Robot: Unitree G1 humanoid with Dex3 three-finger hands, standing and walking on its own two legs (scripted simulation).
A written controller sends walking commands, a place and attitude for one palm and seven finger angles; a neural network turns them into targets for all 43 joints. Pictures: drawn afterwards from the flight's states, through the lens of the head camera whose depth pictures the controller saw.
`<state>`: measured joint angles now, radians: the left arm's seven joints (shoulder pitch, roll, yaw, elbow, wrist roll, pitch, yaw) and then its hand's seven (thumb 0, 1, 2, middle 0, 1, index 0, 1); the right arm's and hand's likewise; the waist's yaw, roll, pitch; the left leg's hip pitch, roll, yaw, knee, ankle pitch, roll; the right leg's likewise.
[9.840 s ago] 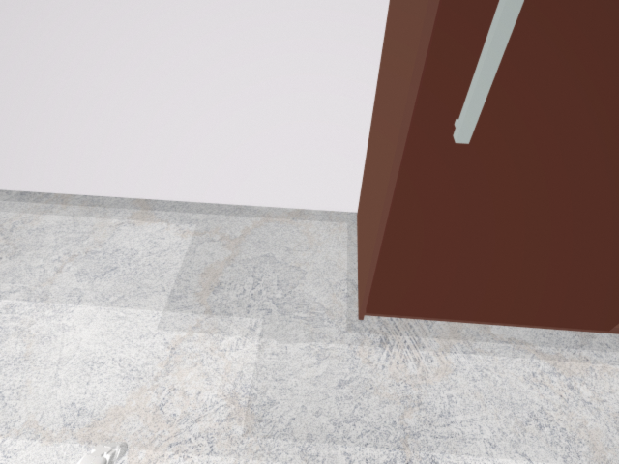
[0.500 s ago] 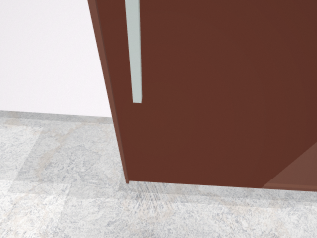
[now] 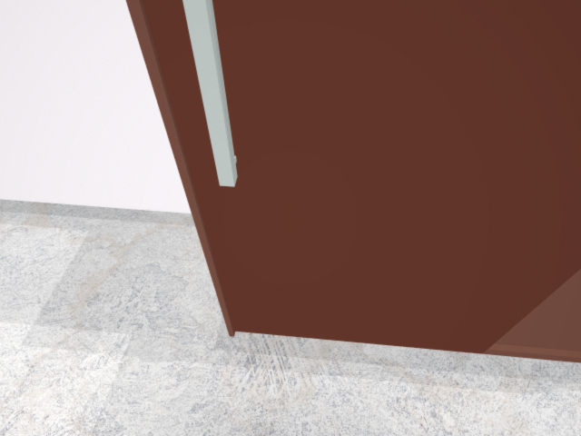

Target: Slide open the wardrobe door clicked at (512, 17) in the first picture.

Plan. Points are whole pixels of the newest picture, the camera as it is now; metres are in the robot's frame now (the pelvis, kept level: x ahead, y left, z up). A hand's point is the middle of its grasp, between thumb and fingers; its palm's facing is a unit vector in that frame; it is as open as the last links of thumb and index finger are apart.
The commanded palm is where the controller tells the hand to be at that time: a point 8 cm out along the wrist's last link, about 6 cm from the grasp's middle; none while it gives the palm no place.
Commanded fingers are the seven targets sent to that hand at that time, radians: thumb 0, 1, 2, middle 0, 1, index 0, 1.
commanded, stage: come to a stop and stand still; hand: left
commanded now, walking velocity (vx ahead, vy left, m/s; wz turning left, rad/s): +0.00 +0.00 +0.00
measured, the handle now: (219, 97) +0.53 +0.14 +0.20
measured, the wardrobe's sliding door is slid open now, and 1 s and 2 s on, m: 0.00 0.00 0.00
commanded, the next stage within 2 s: look again from close up in 0.30 s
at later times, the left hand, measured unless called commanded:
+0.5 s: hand out of the picture +0.01 +0.18 -0.18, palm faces +0.01 -0.98 -0.19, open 7.3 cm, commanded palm none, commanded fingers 0.00 0.90 0.90 -0.20 -0.30 -0.20 -0.30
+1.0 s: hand out of the picture +0.00 +0.25 -0.18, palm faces -0.02 -0.97 -0.22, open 7.3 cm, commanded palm none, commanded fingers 0.00 0.90 0.90 -0.20 -0.30 -0.20 -0.30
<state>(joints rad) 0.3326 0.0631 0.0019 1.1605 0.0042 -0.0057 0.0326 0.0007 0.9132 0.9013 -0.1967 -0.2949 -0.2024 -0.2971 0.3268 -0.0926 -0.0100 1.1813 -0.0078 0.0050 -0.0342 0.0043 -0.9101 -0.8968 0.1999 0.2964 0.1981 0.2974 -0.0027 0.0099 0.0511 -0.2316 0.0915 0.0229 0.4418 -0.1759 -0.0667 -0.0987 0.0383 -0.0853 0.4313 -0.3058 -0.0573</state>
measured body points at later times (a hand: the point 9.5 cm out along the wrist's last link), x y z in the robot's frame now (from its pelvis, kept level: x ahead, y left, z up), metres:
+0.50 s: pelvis +0.02 +0.02 +0.00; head +0.04 +0.01 +0.45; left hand +0.01 +0.23 -0.16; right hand +0.03 -0.21 -0.17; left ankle +0.03 +0.15 -0.73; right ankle -0.04 -0.08 -0.74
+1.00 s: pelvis +0.00 +0.06 +0.00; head +0.01 +0.07 +0.45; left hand +0.01 +0.30 -0.16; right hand +0.01 -0.17 -0.16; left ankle +0.03 +0.14 -0.74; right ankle -0.04 -0.08 -0.74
